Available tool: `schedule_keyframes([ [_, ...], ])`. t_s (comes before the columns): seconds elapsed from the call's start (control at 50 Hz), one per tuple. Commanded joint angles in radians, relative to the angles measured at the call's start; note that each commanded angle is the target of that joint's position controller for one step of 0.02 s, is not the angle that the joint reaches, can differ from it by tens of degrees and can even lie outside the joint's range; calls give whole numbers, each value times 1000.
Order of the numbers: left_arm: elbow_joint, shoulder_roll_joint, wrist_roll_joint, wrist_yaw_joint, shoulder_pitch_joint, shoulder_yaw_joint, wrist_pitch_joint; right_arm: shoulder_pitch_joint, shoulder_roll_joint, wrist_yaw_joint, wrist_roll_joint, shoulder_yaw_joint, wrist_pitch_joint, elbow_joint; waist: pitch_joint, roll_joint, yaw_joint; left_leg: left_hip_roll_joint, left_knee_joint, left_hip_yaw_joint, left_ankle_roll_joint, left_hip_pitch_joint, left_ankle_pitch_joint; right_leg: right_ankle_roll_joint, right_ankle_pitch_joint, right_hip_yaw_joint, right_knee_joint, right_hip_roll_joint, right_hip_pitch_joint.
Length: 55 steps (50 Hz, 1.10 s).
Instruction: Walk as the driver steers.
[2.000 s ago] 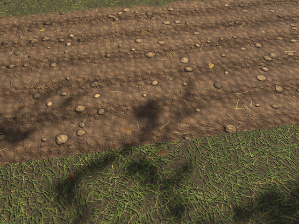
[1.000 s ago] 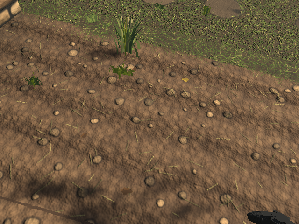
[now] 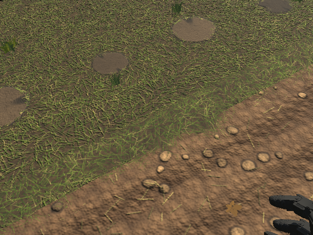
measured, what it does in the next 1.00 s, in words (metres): walks ahead, turning left: left foot, then right foot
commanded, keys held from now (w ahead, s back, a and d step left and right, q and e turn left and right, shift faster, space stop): w+q+shift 1.00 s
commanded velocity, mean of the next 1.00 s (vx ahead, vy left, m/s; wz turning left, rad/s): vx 1.00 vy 0.00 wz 0.71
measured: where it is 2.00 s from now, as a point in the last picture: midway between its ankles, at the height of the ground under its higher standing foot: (32, 78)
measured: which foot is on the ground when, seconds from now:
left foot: up 0.00-0.10, down 0.12-0.60, up 0.62-1.00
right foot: down 0.00-0.14, up 0.16-0.56, down 0.58-1.00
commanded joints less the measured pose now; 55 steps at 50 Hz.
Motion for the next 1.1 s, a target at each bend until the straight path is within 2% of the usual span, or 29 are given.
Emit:
schedule_keyframes([
  [0.02,-21,156,-6,2,9,43,-18,-120,-79,10,27,-19,-7,-76,70,-113,32,-23,-104,79,37,189,55,-118,165,72,-172,-235,-173],
  [0.08,6,197,29,-3,-13,49,5,-5,-135,13,39,-51,-1,-58,7,-135,-53,-73,-76,143,112,178,-182,-77,757,29,-54,-316,97],
  [0.12,-3,212,68,0,-101,45,22,357,-199,3,51,-89,23,19,-189,-147,-264,-127,-10,176,170,551,-258,-35,1175,-71,386,-281,28],
  [0.14,-40,129,69,5,-21,25,11,510,-269,4,29,-102,28,57,-339,101,-246,6,4,-147,275,939,-497,25,784,-120,833,-187,-320],
  [0.16,-28,45,22,-13,86,-9,-20,537,-252,25,30,-100,22,91,-403,426,-172,161,-295,-726,403,1115,-879,78,-43,-75,1076,-19,-620],
  [0.18,-57,132,-8,-22,-13,-2,-48,473,-161,21,21,-81,25,68,-299,258,-193,186,-406,-842,361,1080,-1033,42,-18,-7,1072,-83,-736],
  [0.2,-92,157,-15,-28,-162,-4,-66,430,-139,19,7,-77,29,52,-180,88,-204,168,-383,-714,335,948,-897,27,19,-11,1016,-121,-744],
  [0.22,-121,136,9,-26,-269,-11,-82,409,-148,27,-2,-78,26,57,-84,-64,-189,117,-395,-616,328,796,-725,19,32,-26,918,-137,-720],
  [0.3,-119,113,46,-16,-258,-5,-76,354,-92,19,26,-59,25,66,-16,-8,-89,1,-424,-418,350,619,-458,72,74,-29,655,-182,-641],
  [0.42,-219,49,49,-23,-536,-23,-87,426,-111,-25,40,-67,40,119,80,19,-177,-76,-470,-297,290,335,-332,155,469,-109,209,-108,-469],
  [0.52,-257,112,3,-16,-590,16,-96,473,-92,-35,60,-72,54,176,38,66,-176,-55,-361,-359,220,495,-200,146,485,-62,28,-84,-312],
  [0.56,-241,182,-8,-2,-438,55,-103,438,-127,-34,45,-87,68,169,-81,92,-74,-69,-136,-344,181,575,155,114,385,-90,25,-80,-138],
  [0.58,-205,203,-17,12,-207,68,-93,374,-138,-28,16,-85,78,136,-253,109,50,-77,109,-316,155,506,193,74,309,-44,110,-170,126],
  [0.6,-165,256,-17,26,46,76,-71,375,-36,-25,-28,-54,76,101,-448,-46,107,-144,447,-232,146,312,-229,43,114,135,206,-351,466],
  [0.62,-124,297,9,0,41,77,-71,557,50,-19,59,-13,64,62,-608,-592,-25,-203,773,-141,108,-25,-735,-151,-289,758,-13,-613,700],
  [0.64,-156,171,17,-2,-13,62,-60,488,-50,-35,85,-25,73,96,-445,-414,22,-95,836,-101,109,-137,-654,-105,-500,735,-93,-540,579],
  [0.66,-148,121,18,6,-53,51,-50,344,-106,-34,63,-37,75,75,-271,-262,50,-73,818,-50,111,-173,-580,-59,-342,522,-96,-489,431],
  [0.68,-120,125,32,5,-73,49,-44,260,-99,-30,39,-39,78,59,-151,-67,33,-35,790,-22,107,-146,-543,-46,-104,381,-110,-459,267],
  [0.7,-98,117,46,4,-96,47,-43,207,-84,-23,20,-43,77,35,-81,-35,5,1,739,-19,109,-118,-511,-52,36,282,-128,-431,145],
  [0.72,-79,99,55,4,-119,40,-45,210,-58,-12,32,-43,86,23,-42,-64,-33,35,722,-21,111,-80,-507,-49,95,203,-151,-413,54],
  [0.76,-49,56,29,-7,-159,31,-48,201,-12,-4,58,-33,110,-4,-4,-103,-75,80,699,-11,113,-96,-531,-43,147,83,-194,-405,-31],
  [0.84,-34,129,24,-3,-240,48,-58,149,-22,15,40,-21,112,-47,71,-75,-126,105,559,9,82,-103,-312,-33,308,-151,-283,-385,-159],
  [0.92,-1,206,26,3,-161,60,-58,-5,-44,46,33,-22,92,-74,112,8,-66,32,252,144,122,6,-73,21,484,-345,-311,-330,-93],
  [0.98,13,285,25,6,-100,73,-32,-2,-117,59,46,-54,87,-87,33,-96,-115,-112,167,279,175,182,-165,59,1188,-400,-133,-342,60],
  [1.02,-12,331,19,10,-142,84,-9,288,-210,52,57,-105,106,-27,-120,-168,-288,-178,191,288,232,516,-307,51,1509,-392,265,-378,13],
  [1.04,-33,305,13,11,-183,76,-14,535,-273,35,57,-144,123,47,-208,-98,-403,-161,105,191,281,886,-256,78,1273,-381,608,-331,-216],
  [1.06,-56,120,38,4,-161,23,-48,530,-331,17,62,-152,139,68,-164,293,-304,-38,62,-70,366,1073,-127,127,-69,-362,1129,-90,-553],
  [1.08,-143,102,6,-14,-20,-9,-96,415,-333,23,24,-125,103,-16,-465,345,-158,175,-213,-751,590,1260,-710,115,-209,-57,1302,-46,-814],
  [1.1,-153,217,-14,-18,-193,9,-119,426,-235,22,20,-118,87,-36,-404,101,-250,168,-361,-822,499,1157,-949,73,-74,3,1187,-113,-829],
])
